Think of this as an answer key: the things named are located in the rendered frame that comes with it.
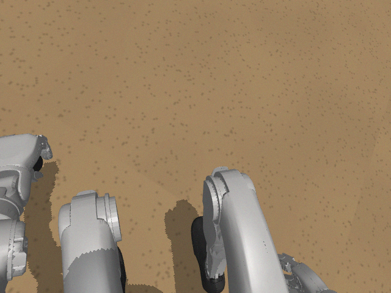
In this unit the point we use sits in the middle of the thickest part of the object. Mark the right robot foot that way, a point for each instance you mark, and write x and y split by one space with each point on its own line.
210 285

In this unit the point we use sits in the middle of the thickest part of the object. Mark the left robot hand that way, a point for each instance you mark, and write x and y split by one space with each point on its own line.
24 150

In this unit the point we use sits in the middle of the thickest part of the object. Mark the tin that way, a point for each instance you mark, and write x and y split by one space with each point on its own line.
38 164

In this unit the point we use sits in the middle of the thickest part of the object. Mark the right robot hand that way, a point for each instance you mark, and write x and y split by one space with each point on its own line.
303 279

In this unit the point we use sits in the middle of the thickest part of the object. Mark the left robot arm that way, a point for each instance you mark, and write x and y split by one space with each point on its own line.
15 189

